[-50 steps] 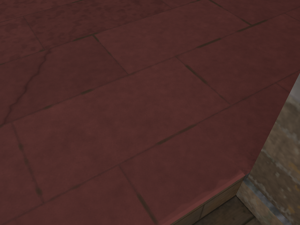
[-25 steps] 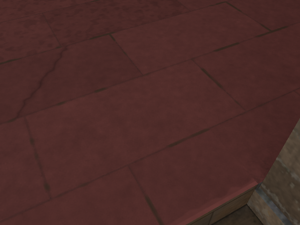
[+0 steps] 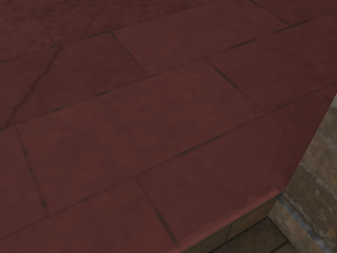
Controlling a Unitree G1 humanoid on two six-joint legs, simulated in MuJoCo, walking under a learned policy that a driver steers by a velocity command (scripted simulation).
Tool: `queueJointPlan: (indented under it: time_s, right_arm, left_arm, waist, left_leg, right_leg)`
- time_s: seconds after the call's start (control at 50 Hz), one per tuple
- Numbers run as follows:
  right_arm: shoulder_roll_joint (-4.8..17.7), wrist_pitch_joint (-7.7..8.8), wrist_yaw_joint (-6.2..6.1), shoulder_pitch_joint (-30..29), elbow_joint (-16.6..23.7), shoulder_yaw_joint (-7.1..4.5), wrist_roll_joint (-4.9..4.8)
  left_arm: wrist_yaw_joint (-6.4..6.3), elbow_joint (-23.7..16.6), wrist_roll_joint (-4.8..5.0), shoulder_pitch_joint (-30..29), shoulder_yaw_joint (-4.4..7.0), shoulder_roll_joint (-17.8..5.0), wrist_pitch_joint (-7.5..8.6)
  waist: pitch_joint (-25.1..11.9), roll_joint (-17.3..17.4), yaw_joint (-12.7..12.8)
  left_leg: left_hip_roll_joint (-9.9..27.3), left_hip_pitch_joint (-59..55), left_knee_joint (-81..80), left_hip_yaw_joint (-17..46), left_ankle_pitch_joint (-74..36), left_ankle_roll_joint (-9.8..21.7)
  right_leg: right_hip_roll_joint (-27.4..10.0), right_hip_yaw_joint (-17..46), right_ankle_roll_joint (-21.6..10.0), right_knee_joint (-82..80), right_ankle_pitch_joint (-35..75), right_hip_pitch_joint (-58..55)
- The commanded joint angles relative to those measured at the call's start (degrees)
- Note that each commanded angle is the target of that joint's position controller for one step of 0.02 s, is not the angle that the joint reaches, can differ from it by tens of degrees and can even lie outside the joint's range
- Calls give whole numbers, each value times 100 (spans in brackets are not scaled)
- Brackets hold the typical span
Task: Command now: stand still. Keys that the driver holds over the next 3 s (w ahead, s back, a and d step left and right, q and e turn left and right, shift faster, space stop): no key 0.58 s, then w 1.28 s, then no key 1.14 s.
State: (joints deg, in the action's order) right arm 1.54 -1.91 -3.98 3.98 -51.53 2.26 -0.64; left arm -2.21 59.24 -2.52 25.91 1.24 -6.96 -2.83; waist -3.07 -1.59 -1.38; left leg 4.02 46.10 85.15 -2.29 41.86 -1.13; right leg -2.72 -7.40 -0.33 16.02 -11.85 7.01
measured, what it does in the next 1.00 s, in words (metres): climbs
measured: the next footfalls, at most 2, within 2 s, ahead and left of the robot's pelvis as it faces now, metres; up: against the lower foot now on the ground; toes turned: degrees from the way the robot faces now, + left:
right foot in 1.30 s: +0.33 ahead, -0.12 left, +0.16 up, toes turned -4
left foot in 1.62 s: +0.63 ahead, +0.14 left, +0.33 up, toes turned +4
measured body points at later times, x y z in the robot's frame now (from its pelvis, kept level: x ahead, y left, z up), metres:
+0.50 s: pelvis -0.01 +0.01 +0.00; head +0.01 +0.02 +0.45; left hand -0.08 +0.22 -0.16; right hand +0.15 -0.15 -0.13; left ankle +0.02 +0.13 -0.59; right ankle -0.04 -0.11 -0.75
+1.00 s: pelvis +0.09 +0.05 +0.06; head +0.08 +0.07 +0.51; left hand +0.12 +0.27 -0.10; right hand +0.14 -0.16 -0.08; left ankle +0.02 +0.14 -0.59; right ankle -0.02 -0.09 -0.47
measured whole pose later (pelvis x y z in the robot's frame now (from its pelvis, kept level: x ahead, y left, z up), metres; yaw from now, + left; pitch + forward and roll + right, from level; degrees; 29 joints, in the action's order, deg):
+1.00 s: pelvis +0.09 +0.05 +0.06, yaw +0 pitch +3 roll +0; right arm 7.0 5.2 0.7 14.5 -58.3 -0.2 -0.1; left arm -0.8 56.9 0.7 21.4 0.3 -9.2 3.2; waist -5.1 -1.4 -4.0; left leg 0.8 27.2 67.9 -5.3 43.5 2.5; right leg 4.9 5.7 -6.1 96.3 -15.0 33.6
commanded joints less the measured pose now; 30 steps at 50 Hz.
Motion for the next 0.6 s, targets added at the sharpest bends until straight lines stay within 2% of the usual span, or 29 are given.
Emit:
queueJointPlan:
  time_s: [0.02, 0.14, 0.16, 0.18, 0.26, 0.32, 0.34, 0.58, 0.6]
  right_arm:
    - [122, 61, -24, -412, 323, -18, 11]
    - [90, 59, -17, -517, 265, -14, 26]
    - [37, 78, -8, -457, 235, 10, 28]
    - [53, 91, -2, -464, 220, 10, 23]
    - [138, 125, 4, -541, 230, -18, 27]
    - [109, 128, 4, -579, 250, -14, 23]
    - [56, 119, -7, -628, 253, 8, 11]
    - [93, 122, -10, -712, 301, 26, 8]
    - [18, 114, 10, -638, 246, 53, 29]
  left_arm:
    - [17, 10, -6, 583, 48, -354, -10]
    - [-14, 30, -8, 607, 7, -380, -99]
    - [-28, 87, 45, 677, -3, -357, -109]
    - [-33, 93, 49, 680, -8, -355, -114]
    - [-43, 102, 51, 656, -7, -369, -114]
    - [-43, 121, 49, 688, -6, -370, -112]
    - [-62, 101, 42, 623, 3, -396, -101]
    - [-57, 117, 51, 666, -1, -379, -65]
    - [-55, 198, 61, 795, -54, -225, -57]
  waist:
    - [107, 67, 2]
    - [172, 149, 56]
    - [189, 39, 36]
    - [205, 74, 42]
    - [235, 190, 34]
    - [187, 267, 48]
    - [205, 231, 34]
    - [113, 280, 59]
    - [51, 296, 74]
  left_leg:
    - [260, -161, -1208, 694, -671, 489]
    - [241, -113, -1395, 781, -674, 559]
    - [262, -79, -1389, 829, -627, 579]
    - [253, -54, -1400, 834, -620, 590]
    - [245, -35, -1535, 833, -541, 616]
    - [243, -28, -1567, 851, -551, 628]
    - [241, -14, -1538, 855, -534, 625]
    - [222, -7, -1567, 881, -533, 637]
    - [230, -8, -1709, 917, 8, 628]
  right_leg:
    - [-688, 122, -320, -209, 1748, 202]
    - [-625, 74, -323, -265, 1316, 229]
    - [-642, 97, -349, -266, 1214, 194]
    - [-643, 94, -357, -271, 1149, 194]
    - [-575, 62, -357, -277, 1059, 177]
    - [-554, 39, -361, -253, 1132, 115]
    - [-542, 24, -344, -218, 1221, 141]
    - [-521, -15, -363, -142, 1457, 28]
    - [-527, 36, -378, -259, 803, -5]
Over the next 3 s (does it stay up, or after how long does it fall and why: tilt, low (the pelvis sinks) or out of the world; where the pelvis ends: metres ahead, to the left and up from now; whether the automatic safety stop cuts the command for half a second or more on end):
stays up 0.81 0.10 0.31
